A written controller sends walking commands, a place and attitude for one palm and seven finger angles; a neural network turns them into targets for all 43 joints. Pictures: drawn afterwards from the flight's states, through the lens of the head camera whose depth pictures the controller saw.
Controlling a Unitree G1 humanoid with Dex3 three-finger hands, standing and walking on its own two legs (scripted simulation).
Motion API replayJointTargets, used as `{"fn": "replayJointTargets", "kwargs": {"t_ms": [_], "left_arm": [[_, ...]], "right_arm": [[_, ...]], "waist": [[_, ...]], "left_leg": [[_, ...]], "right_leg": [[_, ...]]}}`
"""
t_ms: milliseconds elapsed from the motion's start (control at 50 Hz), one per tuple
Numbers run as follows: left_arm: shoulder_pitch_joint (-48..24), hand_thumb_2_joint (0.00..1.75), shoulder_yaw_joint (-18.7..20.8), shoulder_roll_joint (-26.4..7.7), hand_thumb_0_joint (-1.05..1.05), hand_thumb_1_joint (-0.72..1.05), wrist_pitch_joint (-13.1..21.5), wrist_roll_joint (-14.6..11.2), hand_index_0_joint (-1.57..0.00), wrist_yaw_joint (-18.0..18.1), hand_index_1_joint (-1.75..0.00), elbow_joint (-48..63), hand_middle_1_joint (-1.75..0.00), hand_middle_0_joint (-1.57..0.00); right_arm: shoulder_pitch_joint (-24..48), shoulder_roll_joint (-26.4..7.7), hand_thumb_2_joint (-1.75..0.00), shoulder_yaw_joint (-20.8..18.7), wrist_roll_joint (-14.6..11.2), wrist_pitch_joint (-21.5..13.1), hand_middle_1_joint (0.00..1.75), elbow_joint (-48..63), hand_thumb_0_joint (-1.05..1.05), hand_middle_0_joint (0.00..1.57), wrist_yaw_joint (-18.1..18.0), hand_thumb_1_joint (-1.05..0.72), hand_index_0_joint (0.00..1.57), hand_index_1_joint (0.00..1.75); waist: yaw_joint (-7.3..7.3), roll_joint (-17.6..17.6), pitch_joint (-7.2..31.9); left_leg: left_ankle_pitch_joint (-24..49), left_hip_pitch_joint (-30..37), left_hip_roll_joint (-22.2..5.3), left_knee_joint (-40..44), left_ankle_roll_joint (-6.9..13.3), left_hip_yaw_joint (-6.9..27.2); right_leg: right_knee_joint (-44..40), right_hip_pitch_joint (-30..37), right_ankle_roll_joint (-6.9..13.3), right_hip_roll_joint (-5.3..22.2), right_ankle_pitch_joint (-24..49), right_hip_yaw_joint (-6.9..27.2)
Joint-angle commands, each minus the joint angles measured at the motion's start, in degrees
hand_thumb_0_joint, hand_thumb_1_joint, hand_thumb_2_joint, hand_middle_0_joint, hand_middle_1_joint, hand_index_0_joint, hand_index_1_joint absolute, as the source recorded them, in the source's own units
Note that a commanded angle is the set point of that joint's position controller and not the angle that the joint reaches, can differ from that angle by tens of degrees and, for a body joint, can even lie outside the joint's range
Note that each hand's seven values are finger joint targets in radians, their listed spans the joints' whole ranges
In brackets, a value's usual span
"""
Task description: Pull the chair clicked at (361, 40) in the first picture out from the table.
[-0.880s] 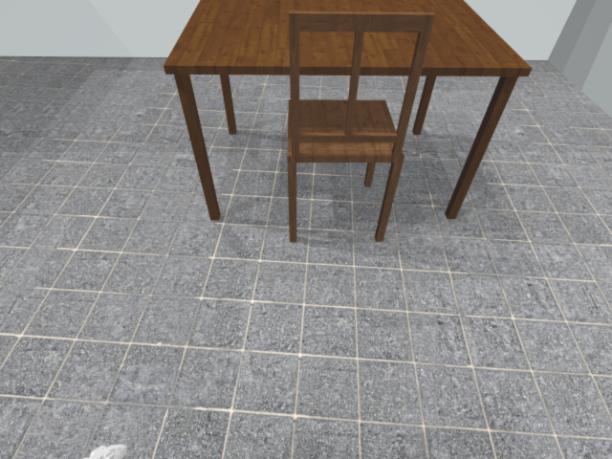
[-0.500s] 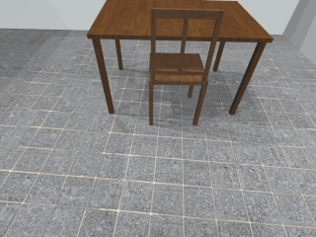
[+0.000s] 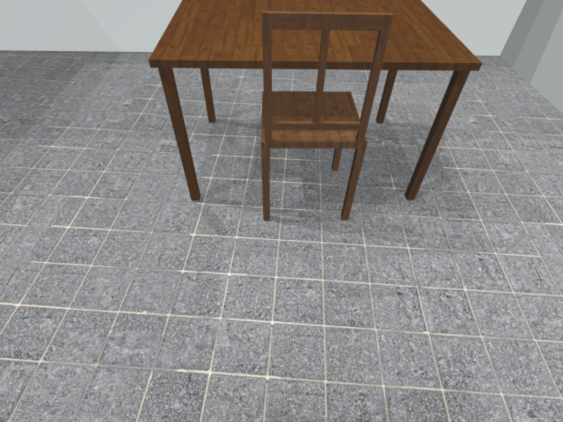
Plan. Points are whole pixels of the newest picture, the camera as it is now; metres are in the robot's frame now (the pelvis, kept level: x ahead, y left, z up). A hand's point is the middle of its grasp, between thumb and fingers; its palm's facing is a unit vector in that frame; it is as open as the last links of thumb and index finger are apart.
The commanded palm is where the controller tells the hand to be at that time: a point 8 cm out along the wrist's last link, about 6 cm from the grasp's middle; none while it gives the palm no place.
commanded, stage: look at it before walking up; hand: left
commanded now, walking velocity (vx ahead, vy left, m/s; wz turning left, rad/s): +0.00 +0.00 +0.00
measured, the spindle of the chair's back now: (320, 80) +1.16 -0.06 -0.06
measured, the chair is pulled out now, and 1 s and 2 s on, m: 0.00 0.00 0.00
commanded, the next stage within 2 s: walk to a spot facing it in 0.56 s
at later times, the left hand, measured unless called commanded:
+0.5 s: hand out of the picture +0.08 +0.24 -0.16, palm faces -0.02 -0.95 -0.32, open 7.4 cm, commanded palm none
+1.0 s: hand out of the picture +0.07 +0.20 -0.18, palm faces -0.13 -0.95 -0.27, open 7.4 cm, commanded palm none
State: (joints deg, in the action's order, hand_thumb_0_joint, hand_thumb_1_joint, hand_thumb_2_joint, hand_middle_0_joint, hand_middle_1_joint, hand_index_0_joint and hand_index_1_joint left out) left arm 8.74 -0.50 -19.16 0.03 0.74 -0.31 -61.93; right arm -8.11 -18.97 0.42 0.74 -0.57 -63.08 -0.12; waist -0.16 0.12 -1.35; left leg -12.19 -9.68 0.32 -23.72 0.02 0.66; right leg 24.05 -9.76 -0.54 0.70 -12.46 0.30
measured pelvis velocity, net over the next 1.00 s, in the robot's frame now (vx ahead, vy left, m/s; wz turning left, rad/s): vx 0.00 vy -0.01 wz -0.17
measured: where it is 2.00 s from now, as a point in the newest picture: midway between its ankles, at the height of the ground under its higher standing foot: outside the picture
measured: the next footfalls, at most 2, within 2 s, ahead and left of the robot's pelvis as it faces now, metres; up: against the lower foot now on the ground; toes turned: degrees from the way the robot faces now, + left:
left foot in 1.62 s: +0.31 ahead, +0.03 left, +0.00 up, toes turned -23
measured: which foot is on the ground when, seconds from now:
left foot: down 0.00-1.00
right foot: down 0.00-1.00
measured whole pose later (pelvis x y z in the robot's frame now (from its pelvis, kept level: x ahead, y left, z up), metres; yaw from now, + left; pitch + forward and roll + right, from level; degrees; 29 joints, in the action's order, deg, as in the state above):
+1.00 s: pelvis +0.00 -0.01 -0.01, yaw -10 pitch -1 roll +2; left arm 12.8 1.6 -15.2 -3.8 1.1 -0.8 -56.8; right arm -8.3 -13.8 -1.1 1.0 1.1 -56.8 -1.2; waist -1.8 1.3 -4.6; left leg -17.4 -11.8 -2.7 -31.0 -0.8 -8.1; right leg 44.2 -19.8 -0.7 -0.6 -23.4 2.2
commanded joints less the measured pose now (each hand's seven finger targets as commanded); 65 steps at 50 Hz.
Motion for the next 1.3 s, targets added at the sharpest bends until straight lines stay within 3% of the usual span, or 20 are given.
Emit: {"fn": "replayJointTargets", "kwargs": {"t_ms": [0, 180, 300, 680, 740, 800, 840, 880, 920, 940, 960, 980, 1020, 1040, 1060, 1080, 1120, 1160, 1200, 1280], "left_arm": [[-2.35, 0.9, 2.3, -11.61, 0.0, 0.9, 1.07, -0.07, -0.2, 0.92, -0.3, 3.42, -0.3, -0.2], [-2.71, 0.9, 2.37, -11.6, 0.0, 0.9, 1.3, -0.13, -0.2, 1.0, -0.3, 3.43, -0.3, -0.2], [-2.46, 0.9, 2.37, -11.52, 0.0, 0.9, 1.18, -0.06, -0.2, 0.94, -0.3, 3.28, -0.3, -0.2], [-2.44, 0.9, 2.62, -11.64, 0.0, 0.9, 1.03, -0.06, -0.2, 0.89, -0.3, 3.42, -0.3, -0.2], [0.76, 0.9, 1.95, -5.94, 0.0, 0.9, -0.75, -0.11, -0.2, 1.19, -0.3, 3.59, -0.3, -0.2], [1.78, 0.9, 2.63, -6.11, 0.0, 0.9, -1.81, 0.11, -0.2, 0.94, -0.3, 5.48, -0.3, -0.2], [1.89, 0.9, 3.03, -5.78, 0.0, 0.9, -2.31, 0.26, -0.2, 0.64, -0.3, 7.06, -0.3, -0.2], [2.53, 0.9, 3.34, -4.55, 0.0, 0.9, -2.63, 0.26, -0.2, 0.27, -0.3, 8.3, -0.3, -0.2], [3.77, 0.9, 3.78, -3.09, 0.0, 0.9, -3.06, 0.32, -0.2, 0.08, -0.3, 9.42, -0.3, -0.2], [4.25, 0.9, 4.1, -2.39, 0.0, 0.9, -3.21, 0.29, -0.2, -0.01, -0.3, 9.9, -0.3, -0.2], [5.4, 0.9, 4.33, -2.01, 0.0, 0.9, -3.12, 0.19, -0.2, -0.29, -0.3, 10.19, -0.3, -0.2], [7.3, 0.9, 4.49, -1.37, 0.0, 0.9, -2.88, 0.29, -0.2, -0.72, -0.3, 10.11, -0.3, -0.2], [14.81, 0.9, 4.9, -0.89, 0.0, 0.9, -2.1, 0.82, -0.2, -1.18, -0.3, 8.07, -0.3, -0.2], [18.17, 0.9, 5.79, -5.76, 0.0, 0.9, -1.06, 1.53, -0.2, -0.6, -0.3, 7.5, -0.3, -0.2], [18.66, 0.9, 6.1, -10.28, 0.0, 0.9, -0.44, 1.04, -0.2, 0.37, -0.3, 8.47, -0.3, -0.2], [18.27, 0.9, 6.31, -9.04, 0.0, 0.9, -0.27, 0.49, -0.2, 1.11, -0.3, 9.19, -0.3, -0.2], [13.97, 0.9, 5.82, -5.64, 0.0, 0.9, 0.86, 0.35, -0.2, 1.04, -0.3, 10.09, -0.3, -0.2], [12.41, 0.9, 4.99, -2.86, 0.0, 0.9, 1.92, 0.22, -0.2, 0.62, -0.3, 10.43, -0.3, -0.2], [14.77, 0.9, 5.1, -2.58, 0.0, 0.9, 2.74, 0.16, -0.2, 0.47, -0.3, 9.36, -0.3, -0.2], [19.04, 0.9, 5.07, -1.27, 0.0, 0.9, 3.4, 0.24, -0.2, 0.43, -0.3, 7.65, -0.3, -0.2]], "right_arm": [[2.77, -11.31, -0.9, -2.56, -0.24, -1.33, 0.3, 3.5, 0.0, 0.2, -0.51, -0.9, 0.2, 0.3], [3.12, -11.5, -0.9, -2.54, -0.29, -1.57, 0.3, 3.26, 0.0, 0.2, -0.62, -0.9, 0.2, 0.3], [3.21, -11.24, -0.9, -2.45, -0.34, -1.39, 0.3, 3.29, 0.0, 0.2, -0.62, -0.9, 0.2, 0.3], [3.0, -11.72, -0.9, -2.61, -0.28, -1.4, 0.3, 3.13, 0.0, 0.2, -0.93, -0.9, 0.2, 0.3], [-0.56, -5.29, -0.9, -1.9, -0.17, -0.26, 0.3, 3.18, 0.0, 0.2, -1.31, -0.9, 0.2, 0.3], [-1.61, -6.09, -0.9, -2.94, -0.12, 0.65, 0.3, 5.23, 0.0, 0.2, -1.66, -0.9, 0.2, 0.3], [-1.47, -6.87, -0.9, -3.67, -0.02, 0.97, 0.3, 6.85, 0.0, 0.2, -1.76, -0.9, 0.2, 0.3], [-1.19, -7.87, -0.9, -4.41, 0.05, 0.98, 0.3, 8.35, 0.0, 0.2, -1.87, -0.9, 0.2, 0.3], [-0.69, -8.0, -0.9, -5.05, 0.05, 0.71, 0.3, 9.46, 0.0, 0.2, -1.71, -0.9, 0.2, 0.3], [-0.02, -7.61, -0.9, -5.18, 0.15, 0.62, 0.3, 10.31, 0.0, 0.2, -1.72, -0.9, 0.2, 0.3], [0.63, -7.41, -0.9, -5.25, 0.27, 0.52, 0.3, 10.95, 0.0, 0.2, -1.67, -0.9, 0.2, 0.3], [2.18, -7.43, -0.9, -5.43, 0.51, 0.52, 0.3, 11.24, 0.0, 0.2, -1.53, -0.9, 0.2, 0.3], [3.68, -6.64, -0.9, -5.49, 0.46, 1.1, 0.3, 11.82, 0.0, 0.2, -1.0, -0.9, 0.2, 0.3], [2.34, -2.06, -0.9, -4.65, -0.04, 1.65, 0.3, 12.77, 0.0, 0.2, -0.56, -0.9, 0.2, 0.3], [3.41, 0.69, -0.9, -3.78, 0.43, 1.32, 0.3, 15.54, 0.0, 0.2, -0.29, -0.9, 0.2, 0.3], [5.54, -2.08, -0.9, -4.39, 0.55, 1.03, 0.3, 16.31, 0.0, 0.2, -0.01, -0.9, 0.2, 0.3], [5.71, -2.11, -0.9, -4.73, 0.42, 0.21, 0.3, 15.02, 0.0, 0.2, 0.54, -0.9, 0.2, 0.3], [3.06, -1.38, -0.9, -5.03, 0.79, -0.13, 0.3, 13.48, 0.0, 0.2, 0.9, -0.9, 0.2, 0.3], [1.08, 0.28, -0.9, -4.96, 0.76, -0.31, 0.3, 12.57, 0.0, 0.2, 1.07, -0.9, 0.2, 0.3], [2.12, 1.64, -0.9, -4.86, 0.73, -0.52, 0.3, 13.71, 0.0, 0.2, 0.93, -0.9, 0.2, 0.3]], "waist": [[-0.1, 0.51, 1.54], [0.06, 0.37, 3.89], [-0.12, 0.41, 2.1], [0.04, 0.29, 2.22], [0.35, 0.23, 1.9], [0.39, 0.11, 1.41], [0.53, -2.05, 0.62], [0.34, -6.59, 0.4], [-0.09, -11.19, 0.8], [-0.47, -11.81, 0.98], [-1.09, -11.23, 1.99], [-2.4, -10.24, 2.46], [-6.08, -2.68, 3.6], [-7.2, 16.33, 1.53], [-6.5, 26.29, -2.71], [-6.1, 16.85, -4.47], [-3.67, 8.91, -6.55], [-1.57, 3.62, -5.34], [-1.28, 2.03, -2.51], [-2.09, 4.56, -1.04]], "left_leg": [[4.65, -0.55, -6.4, 5.0, 1.81, 6.04], [8.97, 1.61, -6.83, 4.76, 1.62, 5.53], [7.24, 1.0, -6.8, 5.43, 1.61, 5.53], [9.29, 3.48, -7.41, 5.12, 1.3, 4.13], [10.16, 3.65, -7.7, 1.84, 0.26, 1.3], [7.16, 3.29, -9.05, 0.29, 0.7, 0.49], [4.38, 2.4, -10.83, 0.99, 1.64, 1.56], [5.18, 1.6, -14.76, 3.12, 3.96, 3.89], [11.58, 0.28, -20.52, 5.36, 8.68, 5.58], [14.13, -0.36, -21.67, 5.07, 9.99, 4.92], [11.33, -0.97, -22.47, 4.19, 9.98, 3.76], [5.75, -2.43, -22.02, 2.24, 8.48, 1.67], [-12.75, -11.06, -16.84, -9.23, 3.51, -3.35], [-22.6, -21.76, -7.84, -28.08, -1.29, -10.11], [-25.46, -33.96, -1.84, -42.21, -3.06, -5.96], [-18.89, -32.64, -4.64, -43.56, -2.0, 0.62], [-9.71, -31.6, -6.77, -44.4, -1.89, 0.86], [-3.58, -28.38, -7.29, -42.13, -2.75, 0.16], [-0.9, -27.98, -6.71, -40.41, -3.42, -1.08], [1.21, -31.21, -6.57, -38.55, -4.28, -1.1]], "right_leg": [[-5.05, -0.49, 2.19, 5.91, 1.69, 5.77], [-4.54, 1.44, 2.13, 6.1, 7.2, 5.51], [-5.42, 0.82, 2.08, 5.99, 5.45, 5.61], [-5.28, 0.48, 2.18, 5.83, 9.67, 6.12], [-1.92, -2.21, 1.58, 5.47, 13.82, 7.08], [1.51, -6.04, 1.61, 4.09, 12.55, 7.67], [5.07, -9.19, 1.3, 2.25, 9.74, 7.11], [12.45, -11.35, 0.52, -0.25, 4.77, 4.47], [25.68, -13.03, -0.63, -1.0, -13.1, 0.56], [28.9, -13.21, -0.78, 0.02, -16.36, 0.69], [27.81, -11.5, -0.35, 1.76, -17.43, 1.32], [23.28, -8.16, -0.02, 2.47, -16.2, 0.62], [9.73, 4.04, -0.02, 0.52, -7.27, -2.01], [-5.7, 7.53, 2.57, 9.04, -16.83, 15.15], [-15.74, 4.54, 7.0, 19.66, -16.03, 38.42], [-17.68, 1.23, 9.29, 19.69, -20.45, 36.12], [-17.01, -2.43, 8.84, 15.73, -23.69, 33.49], [-14.58, -2.46, 9.58, 12.61, -14.04, 25.16], [-12.78, 1.44, 9.46, 10.57, -4.72, 20.77], [-11.91, 6.07, 9.81, 9.64, 1.49, 19.41]]}}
